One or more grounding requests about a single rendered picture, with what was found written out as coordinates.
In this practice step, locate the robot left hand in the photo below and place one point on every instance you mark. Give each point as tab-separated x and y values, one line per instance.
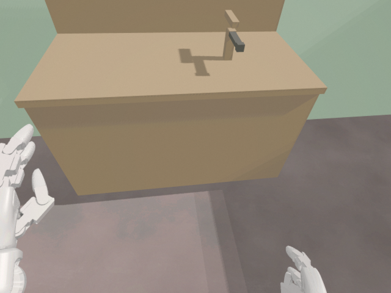
13	158

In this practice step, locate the tap lever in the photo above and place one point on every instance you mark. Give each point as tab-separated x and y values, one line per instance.
239	45

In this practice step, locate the counter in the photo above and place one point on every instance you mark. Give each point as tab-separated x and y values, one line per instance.
147	94

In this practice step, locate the robot right hand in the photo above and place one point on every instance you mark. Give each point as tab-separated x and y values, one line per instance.
307	281

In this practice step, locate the left robot forearm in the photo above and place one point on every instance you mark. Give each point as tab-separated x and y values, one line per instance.
12	277

